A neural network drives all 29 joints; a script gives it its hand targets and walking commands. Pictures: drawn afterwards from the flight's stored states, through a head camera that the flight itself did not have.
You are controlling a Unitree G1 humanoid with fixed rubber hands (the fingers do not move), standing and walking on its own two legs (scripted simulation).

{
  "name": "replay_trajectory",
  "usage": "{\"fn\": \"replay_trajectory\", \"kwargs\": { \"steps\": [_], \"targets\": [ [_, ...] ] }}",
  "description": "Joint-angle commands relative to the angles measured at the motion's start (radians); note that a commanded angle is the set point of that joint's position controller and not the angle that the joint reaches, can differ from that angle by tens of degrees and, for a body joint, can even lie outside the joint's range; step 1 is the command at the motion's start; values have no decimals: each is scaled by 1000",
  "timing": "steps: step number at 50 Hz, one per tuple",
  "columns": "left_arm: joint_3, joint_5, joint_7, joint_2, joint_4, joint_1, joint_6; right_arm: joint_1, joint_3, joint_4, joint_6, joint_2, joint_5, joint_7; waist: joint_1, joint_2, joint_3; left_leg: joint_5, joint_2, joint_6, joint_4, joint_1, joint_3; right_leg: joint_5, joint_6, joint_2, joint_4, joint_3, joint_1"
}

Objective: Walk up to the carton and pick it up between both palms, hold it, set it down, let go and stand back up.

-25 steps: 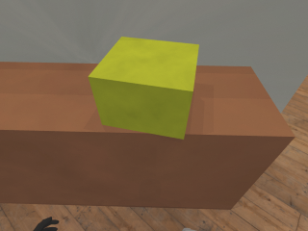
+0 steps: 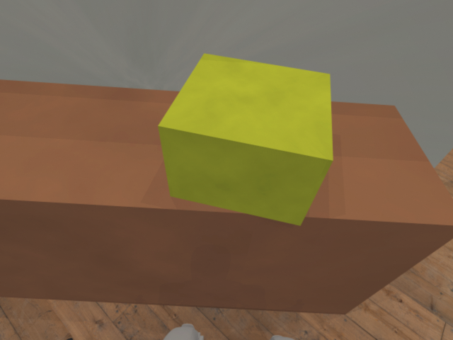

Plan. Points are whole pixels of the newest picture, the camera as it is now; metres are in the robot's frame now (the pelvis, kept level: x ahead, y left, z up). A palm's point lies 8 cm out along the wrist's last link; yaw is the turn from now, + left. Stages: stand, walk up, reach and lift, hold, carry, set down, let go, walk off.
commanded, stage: walk up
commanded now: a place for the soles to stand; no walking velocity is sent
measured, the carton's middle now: (249, 135) +0.52 -0.02 +0.08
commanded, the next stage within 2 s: reach and lift in 1.84 s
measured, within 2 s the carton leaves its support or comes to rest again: neither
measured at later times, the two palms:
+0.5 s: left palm out of the picture +0.11 +0.28 -0.08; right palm out of the picture +0.14 -0.33 -0.09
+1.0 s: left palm out of the picture +0.12 +0.28 -0.07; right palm out of the picture +0.15 -0.33 -0.08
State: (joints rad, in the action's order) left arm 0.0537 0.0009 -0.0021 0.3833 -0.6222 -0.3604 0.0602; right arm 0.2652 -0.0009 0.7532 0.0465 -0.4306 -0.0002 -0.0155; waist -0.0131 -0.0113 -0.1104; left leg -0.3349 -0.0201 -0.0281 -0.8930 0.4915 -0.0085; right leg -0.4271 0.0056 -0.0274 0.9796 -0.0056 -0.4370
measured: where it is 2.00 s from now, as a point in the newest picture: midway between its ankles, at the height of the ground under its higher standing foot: outside the picture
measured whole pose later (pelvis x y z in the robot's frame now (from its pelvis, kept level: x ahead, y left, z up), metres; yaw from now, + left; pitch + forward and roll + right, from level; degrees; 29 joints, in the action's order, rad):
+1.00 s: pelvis +0.03 -0.02 +0.00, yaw -1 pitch -1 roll -1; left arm 0.04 0.00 -0.01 0.38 -0.63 -0.33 0.06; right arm 0.18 0.00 0.76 0.04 -0.43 0.00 -0.02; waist -0.01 -0.03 -0.03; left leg -0.36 -0.03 -0.01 -0.88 0.50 0.00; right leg -0.47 0.02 -0.02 0.88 0.00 -0.39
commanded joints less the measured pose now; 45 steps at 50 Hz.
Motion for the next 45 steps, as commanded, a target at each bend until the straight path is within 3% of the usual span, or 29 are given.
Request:
{"fn": "replay_trajectory", "kwargs": {
  "steps": [1, 5, 6, 7, 8, 9, 10, 11, 13, 14, 16, 17, 18, 20, 23, 24, 25, 27, 29, 30, 31, 33, 36, 37, 39, 41, 42, 43, 45],
  "targets": [
    [82, 14, -20, 265, -71, -70, -10, -60, 120, -66, 15, -275, -30, 17, 9, -174, 63, -512, -245, -173, 540, -35, -497, -121, -32, -12, 21, 27, -97],
    [79, 23, -25, 255, -80, -114, 5, -96, 123, -81, -1, -278, -30, 9, -20, -163, 111, -445, -188, -141, 450, 8, -354, -36, -60, 2, -187, -21, 73],
    [79, 26, -28, 245, -84, -130, 15, -92, 116, -76, -5, -249, -29, 9, -25, -111, 132, -417, -160, -118, 394, 28, -301, -18, -73, 20, -279, -21, 141],
    [77, 34, -31, 246, -80, -133, 26, -102, 106, -72, -8, -223, -32, 8, -40, -97, 157, -357, -129, -97, 287, 79, -245, -49, -87, -8, -361, 58, 210],
    [88, 50, -36, 303, -73, -133, 36, -90, 104, -76, -10, -191, -16, 9, -37, 74, 156, -338, -50, -36, 125, 200, -165, -178, -136, -111, -436, 283, 256],
    [99, 44, -35, 349, -63, -99, 36, -89, 96, -71, -10, -175, -18, 9, -23, 142, 135, -242, 16, 9, -39, 230, -37, -383, -188, -238, -572, 517, 218],
    [100, 36, -38, 365, -36, -36, 40, -84, 107, -64, -10, -191, -22, 9, -12, 120, 107, -195, -5, 10, -74, 181, -58, -358, -249, -319, -600, 615, 119],
    [92, 31, -35, 354, -14, 23, 42, -74, 109, -42, -7, -212, -26, 7, 11, 65, 72, -167, -29, -1, -36, 84, -49, -277, -250, -305, -580, 565, 22],
    [64, 18, -33, 300, -5, 73, 37, -42, 117, -26, 14, -200, -14, 0, 45, 60, 140, -51, -11, -13, 143, -133, -12, 124, -178, -197, -416, 305, 6],
    [54, 15, -30, 272, -12, 79, 33, -12, 124, -21, 28, -215, -15, 8, 65, 40, 162, 26, -50, -33, 229, -235, -75, 299, -120, -137, -311, 196, -46],
    [45, -6, -31, 211, -17, 18, 28, -8, 121, -22, 36, -267, -30, 15, 36, -118, 234, 87, -197, -136, 355, -302, -401, 190, -38, 0, -72, 25, -90],
    [51, -3, -34, 229, -31, 4, 18, -25, 118, -23, 32, -276, -23, 13, 20, -108, 201, 50, -250, -183, 380, -283, -476, 2, -36, 9, -92, 14, -107],
    [54, -1, -37, 241, -39, -23, 22, -52, 109, -18, 28, -271, -23, 13, 6, -102, 205, 90, -253, -193, 344, -265, -445, -50, -49, 0, -140, 19, -70],
    [57, 11, -36, 257, -56, -43, 37, -119, 97, -39, 20, -239, -14, 9, -24, -91, 235, 189, -189, -131, 256, -151, -290, 92, -70, -23, -248, 50, 92],
    [73, 13, -35, 323, -53, -18, 49, -135, 90, -45, 7, -170, -1, 13, -12, 74, 213, 121, -14, -8, 33, 3, -33, 227, -178, -191, -402, 333, 173],
    [70, 11, -35, 321, -38, 11, 48, -111, 91, -40, 6, -176, -7, 17, -1, 83, 212, 57, -18, -8, 42, 1, -22, 294, -214, -231, -395, 377, 170],
    [66, 14, -34, 315, -28, 35, 42, -101, 95, -21, 11, -179, -8, 18, 13, 58, 198, 35, -19, -18, 71, -52, -12, 326, -210, -230, -374, 346, 112],
    [49, 11, -32, 280, -21, 83, 35, -60, 101, -11, 25, -205, -13, 20, 42, 32, 215, 93, -53, -43, 181, -200, -85, 383, -142, -158, -271, 203, 14],
    [45, -6, -35, 233, -21, 50, 33, -44, 111, -12, 31, -258, -21, 17, 30, -73, 274, 183, -164, -129, 280, -266, -301, 226, -68, -24, -118, 48, -19],
    [47, -7, -36, 225, -23, 35, 29, -55, 103, -14, 31, -253, -17, 14, 21, -78, 282, 219, -218, -170, 289, -277, -357, 122, -56, -6, -111, 33, -19],
    [52, -5, -37, 227, -41, 21, 28, -90, 98, -17, 26, -248, -15, 14, 2, -83, 273, 208, -230, -181, 290, -237, -358, 71, -58, -3, -140, 23, 12],
    [52, 3, -36, 238, -55, -26, 36, -157, 87, -33, 21, -221, -9, 12, -30, -67, 252, 222, -170, -134, 233, -147, -268, 128, -77, -22, -248, 68, 102],
    [66, 14, -36, 309, -51, 2, 44, -162, 85, -34, 5, -176, -8, 14, -9, 60, 199, 101, -15, -18, 59, -1, -42, 197, -186, -192, -402, 344, 151],
    [66, 16, -35, 314, -46, 36, 41, -143, 86, -23, 6, -175, -9, 15, 3, 61, 186, 58, -21, -12, 71, -25, -14, 224, -199, -221, -399, 345, 121],
    [54, 15, -31, 290, -29, 80, 37, -116, 91, -26, 17, -190, -23, 13, 30, 38, 182, 35, -33, -29, 154, -140, -48, 260, -160, -177, -338, 259, 12],
    [43, 2, -27, 231, -24, 101, 28, -69, 104, -16, 30, -235, -32, 13, 42, -79, 213, 13, -123, -99, 314, -222, -259, 168, -76, -49, -192, 91, -64],
    [41, 0, -28, 215, -31, 61, 26, -78, 107, -14, 30, -257, -33, 11, 21, -127, 224, 13, -201, -146, 367, -230, -376, 65, -50, 2, -119, 20, -52],
    [42, 0, -29, 211, -51, 35, 24, -102, 101, -15, 28, -250, -34, 11, 1, -97, 209, 42, -237, -179, 376, -221, -404, -12, -51, 10, -138, 21, -41],
    [42, 9, -33, 235, -61, 5, 32, -146, 85, -20, 24, -238, -24, 9, -27, -78, 179, 47, -197, -140, 323, -98, -331, 30, -73, -14, -254, 53, 68]
  ]
}}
